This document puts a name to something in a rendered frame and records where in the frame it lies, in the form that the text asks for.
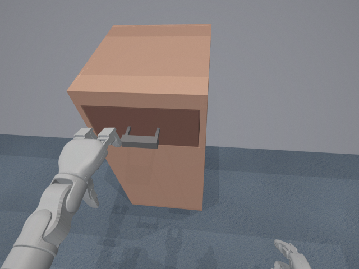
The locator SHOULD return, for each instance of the cabinet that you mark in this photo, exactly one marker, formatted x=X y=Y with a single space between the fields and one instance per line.
x=152 y=66

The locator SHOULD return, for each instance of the right robot hand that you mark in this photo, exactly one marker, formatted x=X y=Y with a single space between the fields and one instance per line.
x=296 y=260

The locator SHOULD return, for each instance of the handle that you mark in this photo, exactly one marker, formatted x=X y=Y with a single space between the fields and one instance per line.
x=149 y=142

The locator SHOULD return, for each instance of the drawer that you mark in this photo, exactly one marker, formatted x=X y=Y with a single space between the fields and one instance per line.
x=178 y=127

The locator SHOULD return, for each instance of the robot left forearm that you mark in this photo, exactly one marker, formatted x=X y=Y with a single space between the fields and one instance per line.
x=48 y=226

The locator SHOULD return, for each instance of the left robot hand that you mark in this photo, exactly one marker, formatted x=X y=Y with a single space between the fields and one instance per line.
x=83 y=155

